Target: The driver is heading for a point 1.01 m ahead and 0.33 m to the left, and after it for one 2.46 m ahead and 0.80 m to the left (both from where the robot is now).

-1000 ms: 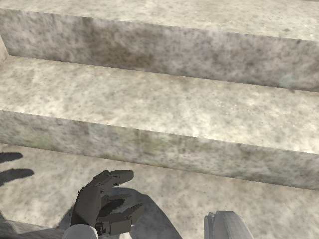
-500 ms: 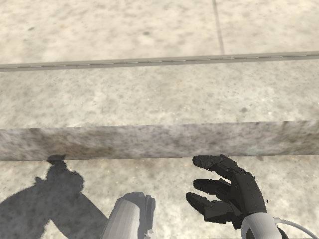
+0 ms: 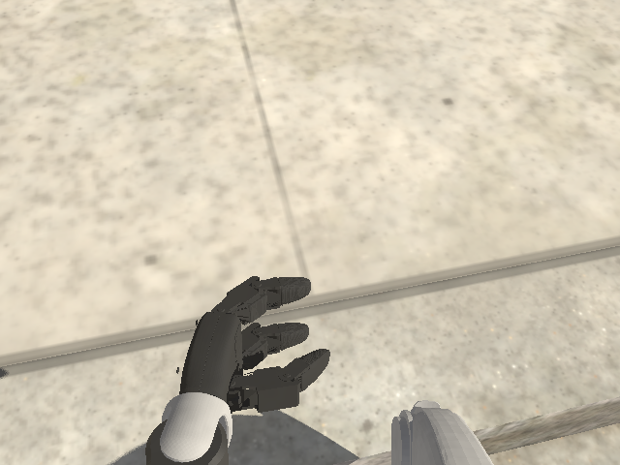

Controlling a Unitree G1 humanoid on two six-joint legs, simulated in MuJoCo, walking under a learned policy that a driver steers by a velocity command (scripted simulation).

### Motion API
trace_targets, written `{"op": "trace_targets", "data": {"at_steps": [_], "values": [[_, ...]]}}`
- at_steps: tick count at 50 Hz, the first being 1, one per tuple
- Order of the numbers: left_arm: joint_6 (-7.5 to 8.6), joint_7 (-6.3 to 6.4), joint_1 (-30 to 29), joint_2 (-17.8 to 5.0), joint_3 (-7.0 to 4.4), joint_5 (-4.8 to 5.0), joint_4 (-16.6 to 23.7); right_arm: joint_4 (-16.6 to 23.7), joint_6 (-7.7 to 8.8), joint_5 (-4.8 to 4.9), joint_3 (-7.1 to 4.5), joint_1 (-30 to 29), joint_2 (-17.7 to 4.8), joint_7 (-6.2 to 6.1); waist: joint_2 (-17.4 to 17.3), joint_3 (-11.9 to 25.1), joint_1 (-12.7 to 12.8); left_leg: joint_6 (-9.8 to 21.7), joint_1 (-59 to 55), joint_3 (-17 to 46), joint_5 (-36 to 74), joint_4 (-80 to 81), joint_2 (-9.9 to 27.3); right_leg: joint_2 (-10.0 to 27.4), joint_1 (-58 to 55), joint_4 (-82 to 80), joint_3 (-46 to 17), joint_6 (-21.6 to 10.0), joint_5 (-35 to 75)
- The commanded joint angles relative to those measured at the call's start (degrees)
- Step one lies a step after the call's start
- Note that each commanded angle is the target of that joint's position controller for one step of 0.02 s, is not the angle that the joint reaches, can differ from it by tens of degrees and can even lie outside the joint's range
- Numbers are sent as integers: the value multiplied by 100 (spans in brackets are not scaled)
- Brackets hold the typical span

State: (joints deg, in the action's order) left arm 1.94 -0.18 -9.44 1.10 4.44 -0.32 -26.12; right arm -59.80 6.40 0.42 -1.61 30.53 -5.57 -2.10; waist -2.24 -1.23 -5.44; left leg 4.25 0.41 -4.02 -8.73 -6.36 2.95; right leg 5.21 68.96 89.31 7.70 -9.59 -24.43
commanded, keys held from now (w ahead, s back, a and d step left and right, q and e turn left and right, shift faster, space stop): w+q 0.86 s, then w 0.14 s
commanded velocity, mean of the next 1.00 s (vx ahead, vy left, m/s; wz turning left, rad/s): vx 0.50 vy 0.00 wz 0.48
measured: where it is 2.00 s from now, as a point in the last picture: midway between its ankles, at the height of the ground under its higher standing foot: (104, 174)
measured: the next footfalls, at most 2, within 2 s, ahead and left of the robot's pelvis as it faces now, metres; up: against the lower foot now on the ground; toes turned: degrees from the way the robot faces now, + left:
right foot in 0.04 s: +0.20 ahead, -0.13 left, +0.19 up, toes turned -6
left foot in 0.54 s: +0.46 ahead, +0.14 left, +0.38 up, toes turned +20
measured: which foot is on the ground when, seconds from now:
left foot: down 0.00-0.06, up 0.08-0.52, down 0.54-1.00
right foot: up 0.00-0.02, down 0.04-0.56, up 0.58-1.00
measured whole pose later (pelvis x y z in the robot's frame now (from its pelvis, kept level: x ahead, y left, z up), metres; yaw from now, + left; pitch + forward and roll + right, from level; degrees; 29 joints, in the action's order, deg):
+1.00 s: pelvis +0.54 +0.14 +0.36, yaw +32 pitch +4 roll -2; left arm 2.0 -1.7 1.3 -10.1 0.0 -2.6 -35.6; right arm -45.1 6.0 -0.1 -4.1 26.1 -12.0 -1.5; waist 2.4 2.2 -6.9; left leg 8.3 4.0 10.6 -16.9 -18.4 -8.1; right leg 4.3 49.2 51.4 0.9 -0.8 1.0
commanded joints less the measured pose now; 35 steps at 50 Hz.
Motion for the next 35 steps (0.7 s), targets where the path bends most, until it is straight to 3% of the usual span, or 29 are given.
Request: {"op": "trace_targets", "data": {"at_steps": [1,2,3,4,5,6,7,8,9,11,12,14,16,17,19,21,22,23,24,25,26,27,28,29,30,31,33,34,35], "values": [[-10,45,1777,-607,-385,92,-265,658,226,6,-393,85,-1690,50,-841,2433,1075,925,215,590,9133,-1637,1021,-934,-4907,-1902,327,6,-262],[-31,103,2403,-1228,-609,-9,-368,870,358,79,-503,-369,-1906,257,-909,2813,1561,677,309,636,8642,-3057,880,-746,-5635,-2785,-373,-14,-287],[24,189,3050,-1780,-824,-266,-711,1248,429,232,-454,-606,-1340,453,205,3031,1617,329,2531,725,6529,-5100,254,833,-6890,-3914,-3195,-541,-1368],[-155,207,3259,-2255,-1007,-272,-703,1580,394,31,-507,-1139,-1031,625,1230,3091,1891,124,3594,826,704,-7882,-861,1610,-6769,-6685,-5941,-871,-2811],[-145,152,2333,-2227,-1048,-102,-772,1916,294,-261,-499,-1302,-520,548,968,2645,1353,-44,4600,1584,351,-10604,-686,1870,-6145,-7203,-6395,-714,-3363],[-29,113,1668,-1949,-995,-34,-1036,2305,173,-349,-409,-1683,-227,412,546,1818,809,-1,5118,1299,871,-11323,-359,1839,-5451,-6999,-5515,-502,-3187],[153,76,1578,-1568,-905,-9,-1517,2528,82,-453,-294,-1882,-111,288,266,760,561,154,5724,1091,926,-11491,-265,1686,-4757,-6562,-4332,-362,-2589],[251,62,1754,-1105,-796,-68,-2067,2536,6,-387,-176,-1678,95,248,122,161,275,295,6030,1177,787,-11699,-273,1464,-4362,-6516,-3269,-128,-1502],[305,34,1975,-657,-685,-150,-2441,2460,-112,-332,-32,-1365,399,273,98,66,-9,411,6120,1309,898,-12019,-288,1325,-4195,-6454,-2570,140,-547],[466,-25,2398,-447,-610,-120,-2889,2336,-312,-108,60,-1172,572,227,243,-344,-171,420,6653,1512,633,-11729,-309,1213,-4243,-6727,-1382,393,404],[561,-21,2506,-656,-608,-151,-2917,2455,-377,-37,94,-1577,501,224,321,-534,-50,362,6836,1335,443,-11752,-345,1383,-4204,-7080,-1100,340,835],[712,-39,2735,-983,-636,-190,-3068,2643,-501,-46,71,-2014,406,57,275,-582,-44,427,7455,1236,-68,-12893,-488,1574,-4639,-7651,-746,208,1338],[756,-79,2789,-1367,-714,-181,-3171,2924,-595,-52,64,-2565,316,1,463,-597,-16,566,7958,1110,-573,-12896,-590,1373,-5086,-7890,-329,267,1193],[770,-100,2941,-1540,-747,-164,-3196,3110,-654,-98,71,-2942,230,-18,298,-561,41,593,8111,916,-835,-12656,-565,1192,-5365,-8025,-93,333,1025],[706,-36,3353,-1521,-752,-141,-3299,3430,-732,-119,154,-3601,203,39,160,-565,135,562,7864,398,-840,-11023,-355,824,-5499,-8363,351,477,728],[658,116,3846,-1839,-806,-73,-3357,3601,-859,-98,204,-3881,111,172,676,-284,384,615,7541,-375,-1121,-9898,50,1090,-6213,-9318,520,158,1567],[627,163,3909,-1767,-798,12,-3397,3679,-893,-101,215,-4029,35,247,838,-243,453,690,6967,-559,-1372,-9035,223,974,-6421,-9575,740,57,1992],[594,245,3771,-1710,-723,170,-3184,3451,-883,-75,210,-3957,-8,331,518,-15,488,814,5770,-1119,-1710,-8153,15,883,-6354,-9455,1128,13,3850],[554,317,3842,-1978,-750,224,-3034,3302,-879,-66,225,-3675,89,346,624,431,330,822,4667,-1420,-1845,-7709,-302,916,-6491,-8712,1285,-57,7051],[502,359,3933,-2395,-846,192,-2909,3172,-921,0,157,-3135,-4,330,1111,977,100,741,4120,-1466,-2391,-7276,-635,1130,-7093,-7915,1176,-114,9361],[449,316,3827,-2700,-946,207,-2755,3019,-938,-30,69,-2404,-221,297,1425,1435,-164,802,3667,-1287,-2726,-6905,-836,1394,-7676,-6914,1052,-94,10512],[390,144,3516,-2872,-1018,305,-2530,2780,-853,-43,-64,-1581,-633,268,1639,2011,-397,927,2798,-906,-2760,-6037,-1191,1356,-7914,-5508,961,-60,10832],[460,15,3336,-2785,-1017,289,-2114,2671,-782,-40,-248,-1136,-1138,267,1563,2372,-491,1096,1549,748,-2915,-5232,-971,1137,-6622,-3870,738,180,8978],[579,-244,2892,-2417,-1015,77,-1506,2620,-869,-5,-479,-1197,-1757,183,-27,2349,-302,1669,890,4253,-5320,-2924,55,24,-4325,-1767,344,610,4229],[687,-404,2402,-2082,-1067,-184,-1189,2879,-928,-43,-692,-1936,-2094,190,-237,2447,-146,1710,971,6602,-6536,-1199,491,-810,-3105,1058,-946,886,1750],[739,-374,2292,-1467,-953,-286,-826,2837,-806,-149,-618,-2472,-1879,217,-114,2186,295,1434,1284,6391,-5482,-948,644,-589,-2431,2608,-1630,868,2003],[697,-73,2031,-1070,-724,-259,-479,2102,-454,-203,-487,-2082,-1276,148,775,573,559,1068,2544,4888,-3576,-1521,457,-301,-1656,2740,-1397,687,2036],[624,38,2069,-849,-585,-263,-396,1793,-303,-248,-383,-1884,-926,149,885,161,733,1007,2857,4172,-2636,-1834,252,-247,-1413,2765,-1370,600,1817],[491,136,2326,-658,-467,-336,-396,1647,-220,-250,-374,-1917,-875,190,770,7,977,771,2988,3312,-1775,-2027,-17,-93,-1391,2437,-1467,564,1884]]}}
